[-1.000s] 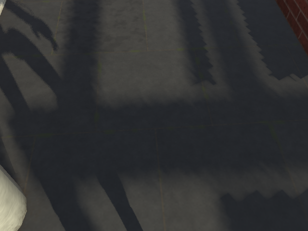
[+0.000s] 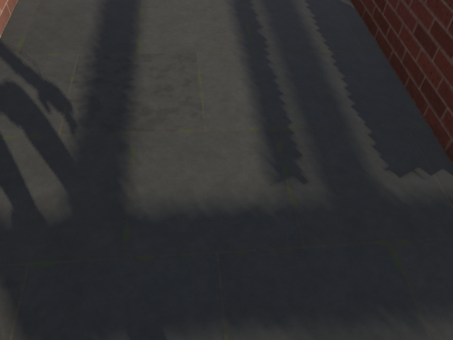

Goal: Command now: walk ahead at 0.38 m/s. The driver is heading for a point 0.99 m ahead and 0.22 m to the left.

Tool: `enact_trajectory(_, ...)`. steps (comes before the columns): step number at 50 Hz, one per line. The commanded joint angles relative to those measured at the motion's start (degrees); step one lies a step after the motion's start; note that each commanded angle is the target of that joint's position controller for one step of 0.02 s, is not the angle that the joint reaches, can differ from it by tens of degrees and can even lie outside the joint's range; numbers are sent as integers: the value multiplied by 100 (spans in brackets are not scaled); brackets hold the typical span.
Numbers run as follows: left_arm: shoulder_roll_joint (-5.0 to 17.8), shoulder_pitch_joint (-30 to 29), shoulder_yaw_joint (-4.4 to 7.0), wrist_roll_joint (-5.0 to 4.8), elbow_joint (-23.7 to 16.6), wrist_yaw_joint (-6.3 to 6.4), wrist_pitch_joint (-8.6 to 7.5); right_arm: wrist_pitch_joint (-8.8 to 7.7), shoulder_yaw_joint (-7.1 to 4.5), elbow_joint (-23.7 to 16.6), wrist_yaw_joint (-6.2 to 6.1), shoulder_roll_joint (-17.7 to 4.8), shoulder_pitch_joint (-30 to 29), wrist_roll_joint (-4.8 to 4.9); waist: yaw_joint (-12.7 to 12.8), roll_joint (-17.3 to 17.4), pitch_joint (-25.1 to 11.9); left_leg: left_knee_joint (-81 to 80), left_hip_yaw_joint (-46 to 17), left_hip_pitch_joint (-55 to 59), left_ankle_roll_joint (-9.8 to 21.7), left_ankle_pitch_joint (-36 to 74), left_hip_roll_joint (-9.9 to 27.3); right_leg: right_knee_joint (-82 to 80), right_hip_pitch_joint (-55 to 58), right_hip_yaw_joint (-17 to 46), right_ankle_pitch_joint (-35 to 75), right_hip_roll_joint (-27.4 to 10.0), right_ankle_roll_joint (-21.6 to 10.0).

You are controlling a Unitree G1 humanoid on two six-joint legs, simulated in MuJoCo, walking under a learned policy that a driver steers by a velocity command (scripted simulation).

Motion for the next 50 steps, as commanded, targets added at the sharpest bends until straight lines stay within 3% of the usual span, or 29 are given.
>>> enact_trajectory(1,559,-714,90,-127,-686,-32,-354,-109,-109,-85,-28,-779,678,-38,-333,942,558,-2242,-3280,2017,1114,-1495,1944,1917,-3458,247,325,-403,-197)
enact_trajectory(3,560,-865,138,27,-654,-57,-381,-119,-18,-172,-2,-577,507,-57,-219,717,606,-2319,-2359,1752,801,-188,1602,1510,-3250,156,1169,-689,-214)
enact_trajectory(6,298,-1031,100,81,-670,-141,-313,-52,25,-112,-51,-559,825,-86,-235,739,464,-2347,-1450,1660,742,1641,1267,987,-2978,-175,1760,-675,-19)
enact_trajectory(8,154,-1418,44,74,-809,-154,-289,-6,24,-115,-118,-650,903,-99,-282,622,540,-2417,-1104,1493,744,2255,1167,314,-2911,-300,2099,-631,103)
enact_trajectory(11,-5,-2082,-51,37,-1001,-219,-321,28,26,-123,-194,-719,1079,-78,-445,662,679,-2606,-731,1141,667,2250,1015,-840,-2381,-513,2839,-462,136)
enact_trajectory(14,24,-2548,-80,3,-1135,-312,-351,52,10,-29,-211,-722,1397,-24,-526,648,866,-2648,-662,1329,714,2185,1173,-1436,-2204,-539,3091,-348,47)
enact_trajectory(17,152,-2725,-64,-4,-1226,-400,-399,106,-52,-5,-219,-765,1441,14,-358,679,844,-2290,-611,1933,659,2999,1429,-1767,-2141,-474,2775,-287,-197)
enact_trajectory(19,416,-2245,48,24,-1109,-396,-406,154,-125,-66,-234,-917,1324,-3,25,867,348,-1543,-545,2246,545,4939,1487,-1746,-1336,-619,2372,-16,-411)
enact_trajectory(20,624,-1480,163,19,-888,-358,-392,209,-141,-101,-238,-939,1231,-30,453,938,-164,-658,-416,2189,450,5845,1370,-1770,-365,-747,2306,163,-580)
enact_trajectory(21,855,-428,283,19,-571,-287,-359,240,-109,-174,-243,-860,1159,-69,939,897,-790,589,-318,1415,286,5609,1151,-1699,1222,-542,2424,-21,-797)
enact_trajectory(22,1354,454,399,174,-367,-234,-333,183,52,-336,-194,-302,1631,-135,869,-133,-1784,2760,-160,-784,24,3250,492,-1552,3710,1535,1861,-1492,-1514)
enact_trajectory(23,1122,610,320,97,-235,-254,-303,39,182,-211,-131,74,1929,-53,729,-1137,-2602,4359,-712,-1938,-129,-1284,-386,-2677,4393,4003,697,-2426,-2116)
enact_trajectory(24,758,186,190,54,-236,-254,-306,-112,-16,-415,-84,-595,1275,122,783,-744,-1666,4842,-1146,-2547,10,-1239,-16,-3043,3606,3636,192,-2163,-1788)
enact_trajectory(25,597,-323,131,77,-301,-237,-325,-193,-67,-650,-84,-773,684,248,626,-504,-787,4740,-930,-2690,98,-778,272,-3225,2606,2710,502,-1960,-1564)
enact_trajectory(26,468,-708,85,125,-302,-266,-380,-211,-67,-704,-123,-664,459,202,392,-2,-265,4313,-813,-2503,90,-302,541,-3459,1641,2043,1171,-1729,-1442)
enact_trajectory(28,248,-1035,26,211,-272,-304,-461,-78,-102,-644,-168,-449,689,66,-4,-127,-59,3786,-847,-1800,35,103,828,-3761,667,1272,1828,-1368,-1308)
enact_trajectory(29,248,-1034,26,187,-217,-317,-482,-6,-87,-632,-174,-305,791,48,-90,-139,-20,3606,-822,-1656,-10,116,869,-3898,421,1112,1908,-1319,-1347)
enact_trajectory(30,294,-985,29,160,-141,-315,-505,57,-79,-660,-183,-229,775,37,-147,-137,76,3418,-766,-1657,-72,128,908,-4012,193,935,2017,-1305,-1388)
enact_trajectory(33,563,-711,86,171,36,-212,-520,117,-91,-970,-203,-304,97,-45,-59,-78,381,2483,-696,-2198,-281,911,1002,-4254,72,616,2142,-1266,-1433)
enact_trajectory(37,730,-331,107,108,205,-104,-461,35,-26,-1227,-124,-185,-801,-49,239,0,467,783,-420,-1968,-336,2258,735,-4224,182,59,2406,-998,-1160)
enact_trajectory(39,807,-30,121,60,351,-90,-435,18,3,-1336,-78,-179,-1180,-5,398,2,479,375,-352,-1863,-346,2469,616,-4151,450,31,2328,-1083,-1124)
enact_trajectory(42,832,218,139,20,531,-77,-340,-2,-3,-1536,9,-295,-1517,29,438,-26,519,-36,-464,-2078,-192,2107,563,-3808,1215,125,2433,-1396,-1033)
enact_trajectory(45,947,128,178,33,560,-52,-216,-47,-88,-1551,75,-529,-1197,39,132,-183,273,-250,-325,-1517,51,1401,367,-3164,1696,169,3468,-1564,-850)
enact_trajectory(46,915,17,159,45,539,-50,-173,-55,-193,-1374,66,-696,-561,30,-228,-170,-97,-374,-141,-659,187,1326,176,-2379,1634,-28,4371,-1352,-727)
enact_trajectory(47,714,65,75,108,487,-42,-152,-49,-349,-1079,19,-1025,464,10,-613,6,-811,-243,-301,830,404,1387,329,-1069,1060,-283,4329,-1017,-550)
enact_trajectory(48,108,682,-118,162,376,-90,-235,-15,-498,-929,-8,-1622,1215,-102,-509,1175,-1748,-334,-2587,3164,1217,689,1781,1228,-1140,-659,2528,-231,-132)
enact_trajectory(49,45,682,-163,129,460,-112,-365,11,-422,-872,20,-1342,1411,-27,-571,1782,-2141,-1340,-4472,3694,1547,-110,2247,2342,-2245,-4,-624,288,-54)
enact_trajectory(50,645,227,-8,-46,351,-150,-471,-8,-291,-928,23,-985,1044,-8,-560,1350,-1461,-1484,-3982,3186,1286,-524,2097,2869,-2826,382,-501,-80,-199)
